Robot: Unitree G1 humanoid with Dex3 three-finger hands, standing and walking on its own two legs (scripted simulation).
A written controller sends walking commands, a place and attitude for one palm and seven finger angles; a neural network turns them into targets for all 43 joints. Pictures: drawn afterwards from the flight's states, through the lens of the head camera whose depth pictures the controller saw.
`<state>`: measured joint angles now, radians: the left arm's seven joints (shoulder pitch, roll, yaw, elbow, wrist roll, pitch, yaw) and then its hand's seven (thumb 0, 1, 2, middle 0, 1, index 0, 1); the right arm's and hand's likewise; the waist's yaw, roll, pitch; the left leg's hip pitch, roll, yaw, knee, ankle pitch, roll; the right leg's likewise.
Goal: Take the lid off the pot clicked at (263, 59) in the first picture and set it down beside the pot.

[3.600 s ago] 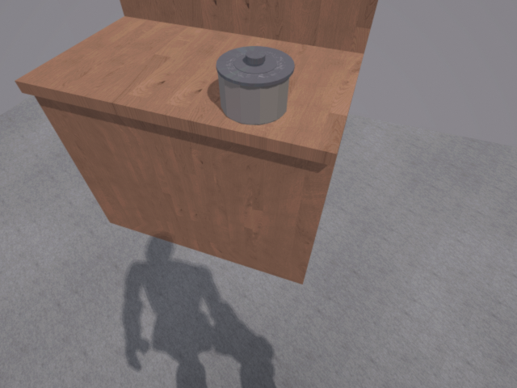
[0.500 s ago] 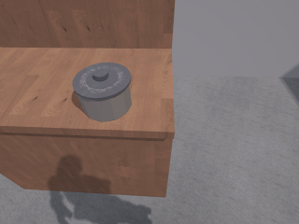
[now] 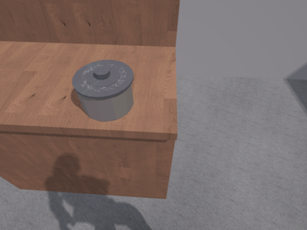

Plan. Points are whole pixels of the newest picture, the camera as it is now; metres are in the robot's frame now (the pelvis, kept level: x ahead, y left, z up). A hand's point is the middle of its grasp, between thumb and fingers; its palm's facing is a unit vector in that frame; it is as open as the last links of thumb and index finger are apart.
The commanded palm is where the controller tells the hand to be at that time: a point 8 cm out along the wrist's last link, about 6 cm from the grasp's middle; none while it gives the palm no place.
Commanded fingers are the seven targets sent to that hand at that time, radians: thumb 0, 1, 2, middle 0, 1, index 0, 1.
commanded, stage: look again from close up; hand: left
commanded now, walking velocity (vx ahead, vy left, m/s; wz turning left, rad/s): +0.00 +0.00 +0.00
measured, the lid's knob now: (102, 72) +0.54 +0.19 +0.13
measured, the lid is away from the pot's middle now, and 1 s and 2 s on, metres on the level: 0.00 0.00 0.00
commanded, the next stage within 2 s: lift the closed hand beside the body in 0.80 s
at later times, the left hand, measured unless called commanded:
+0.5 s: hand out of the picture +0.05 +0.22 -0.18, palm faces +0.02 -0.97 -0.23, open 7.4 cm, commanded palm none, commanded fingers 0.00 0.90 0.90 -0.20 -0.30 -0.20 -0.30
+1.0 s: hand out of the picture +0.10 +0.21 -0.13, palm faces +0.15 -0.96 -0.25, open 7.3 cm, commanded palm +0.12 +0.26 -0.05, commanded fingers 0.00 0.90 0.90 -0.46 -0.59 -0.46 -0.59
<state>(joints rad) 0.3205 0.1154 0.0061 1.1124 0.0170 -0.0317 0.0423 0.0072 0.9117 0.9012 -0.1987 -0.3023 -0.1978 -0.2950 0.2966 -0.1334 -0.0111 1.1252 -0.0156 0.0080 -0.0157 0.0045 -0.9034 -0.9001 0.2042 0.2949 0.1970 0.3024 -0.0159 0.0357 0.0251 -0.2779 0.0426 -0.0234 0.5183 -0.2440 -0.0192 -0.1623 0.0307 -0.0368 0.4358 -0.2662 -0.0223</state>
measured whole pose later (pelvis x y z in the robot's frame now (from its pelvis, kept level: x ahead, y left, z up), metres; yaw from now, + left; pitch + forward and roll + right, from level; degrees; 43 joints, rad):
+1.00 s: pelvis +0.02 +0.02 +0.00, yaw +1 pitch -1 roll +1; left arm 0.42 0.18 -0.01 0.54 -0.05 0.03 0.11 0.02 0.91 0.90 -0.23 -0.33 -0.22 -0.32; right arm 0.29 -0.19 0.00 0.96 0.03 -0.15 -0.03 0.01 -0.90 -0.90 0.21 0.30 0.20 0.30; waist 0.01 -0.01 0.06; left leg -0.19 -0.03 0.01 0.45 -0.24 0.01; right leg -0.13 -0.04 -0.02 0.48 -0.33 0.02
